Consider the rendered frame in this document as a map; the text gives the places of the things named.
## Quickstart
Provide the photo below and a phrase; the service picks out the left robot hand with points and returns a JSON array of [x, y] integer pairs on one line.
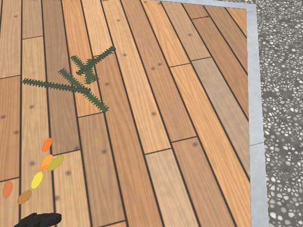
[[40, 220]]

